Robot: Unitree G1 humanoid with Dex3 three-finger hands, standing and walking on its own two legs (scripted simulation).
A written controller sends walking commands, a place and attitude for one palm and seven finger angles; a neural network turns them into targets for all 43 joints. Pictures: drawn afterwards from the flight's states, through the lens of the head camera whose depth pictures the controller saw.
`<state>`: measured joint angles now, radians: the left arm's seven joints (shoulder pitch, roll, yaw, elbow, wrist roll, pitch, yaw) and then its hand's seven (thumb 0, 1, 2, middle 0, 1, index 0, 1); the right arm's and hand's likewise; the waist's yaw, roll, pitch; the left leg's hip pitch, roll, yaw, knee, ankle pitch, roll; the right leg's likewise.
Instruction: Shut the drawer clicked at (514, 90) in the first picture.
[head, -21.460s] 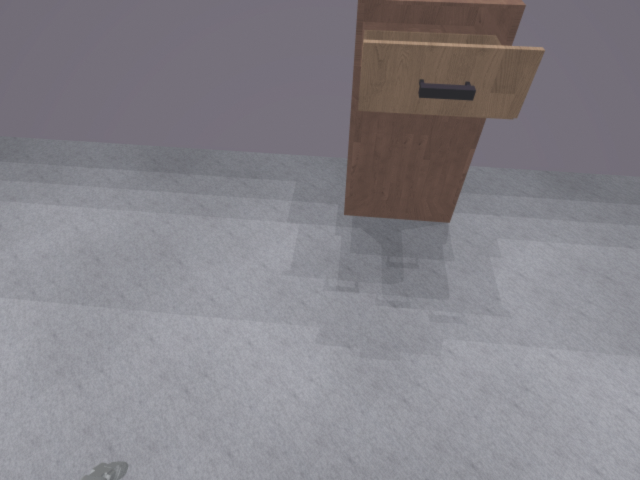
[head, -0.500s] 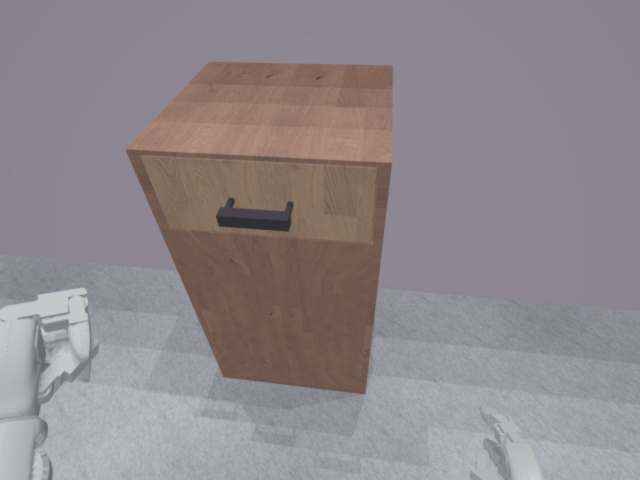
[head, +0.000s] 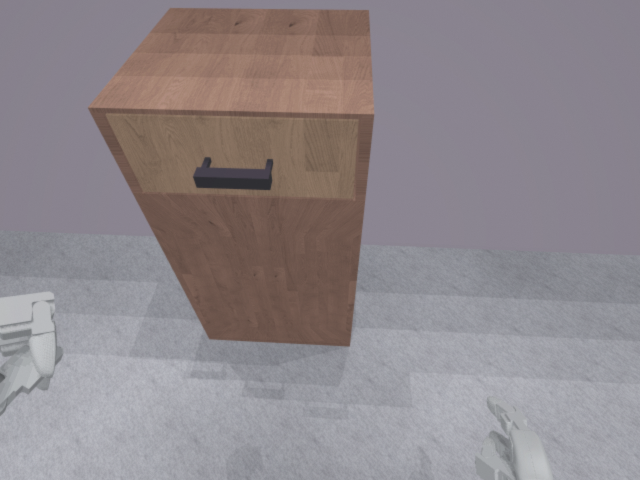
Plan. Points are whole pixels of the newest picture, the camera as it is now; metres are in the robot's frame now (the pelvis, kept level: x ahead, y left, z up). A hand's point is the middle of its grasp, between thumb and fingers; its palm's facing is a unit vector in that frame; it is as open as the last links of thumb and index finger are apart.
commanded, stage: step back with the hand held close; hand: left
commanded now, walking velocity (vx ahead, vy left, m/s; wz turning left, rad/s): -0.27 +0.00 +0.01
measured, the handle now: (235, 170) +0.61 +0.20 +0.02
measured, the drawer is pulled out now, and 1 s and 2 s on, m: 0.00 0.00 0.00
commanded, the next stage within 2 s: stop stepping back and stand still in 0.70 s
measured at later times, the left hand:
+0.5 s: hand out of the picture +0.12 +0.25 +0.17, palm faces +0.40 -0.76 -0.52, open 3.2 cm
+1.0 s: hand out of the picture -0.01 +0.27 +0.18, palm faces +0.44 -0.78 -0.44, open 3.2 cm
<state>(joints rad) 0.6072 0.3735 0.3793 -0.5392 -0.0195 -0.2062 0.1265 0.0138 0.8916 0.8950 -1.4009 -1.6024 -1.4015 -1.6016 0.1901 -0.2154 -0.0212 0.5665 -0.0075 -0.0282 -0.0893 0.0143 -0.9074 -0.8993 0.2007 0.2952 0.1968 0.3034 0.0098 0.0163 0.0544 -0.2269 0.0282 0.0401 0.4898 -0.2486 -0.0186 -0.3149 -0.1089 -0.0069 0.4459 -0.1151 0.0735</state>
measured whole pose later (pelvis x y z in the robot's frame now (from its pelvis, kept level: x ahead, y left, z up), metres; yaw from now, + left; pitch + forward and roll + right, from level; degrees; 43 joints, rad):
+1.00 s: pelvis -0.17 +0.02 -0.01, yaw +3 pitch +1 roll -3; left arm 0.62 0.38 0.38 -0.62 -0.03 -0.27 0.13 0.01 0.89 0.90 -1.40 -1.60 -1.41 -1.60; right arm 0.17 -0.19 0.01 0.63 -0.03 -0.13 -0.05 0.01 -0.90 -0.90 0.20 0.30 0.20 0.30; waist 0.05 0.02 -0.01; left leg -0.53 0.02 0.01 0.66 -0.22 -0.01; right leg -0.22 0.05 0.05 0.53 -0.32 0.00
